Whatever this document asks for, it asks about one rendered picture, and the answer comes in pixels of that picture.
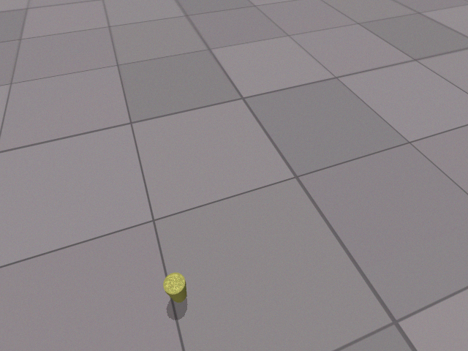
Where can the cup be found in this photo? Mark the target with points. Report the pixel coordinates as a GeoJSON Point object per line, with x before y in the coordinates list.
{"type": "Point", "coordinates": [175, 286]}

